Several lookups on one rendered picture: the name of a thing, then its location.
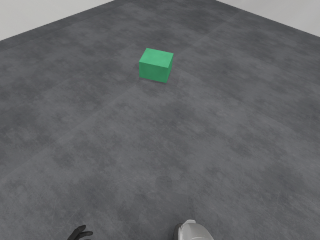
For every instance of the left robot hand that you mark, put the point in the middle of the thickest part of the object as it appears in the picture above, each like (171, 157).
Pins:
(77, 233)

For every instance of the robot right foot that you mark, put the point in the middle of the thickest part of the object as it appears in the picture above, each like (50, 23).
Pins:
(176, 231)

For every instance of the carton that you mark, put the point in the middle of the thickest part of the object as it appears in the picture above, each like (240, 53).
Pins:
(155, 65)

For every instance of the robot right shin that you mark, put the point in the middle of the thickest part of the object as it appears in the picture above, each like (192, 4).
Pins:
(189, 221)

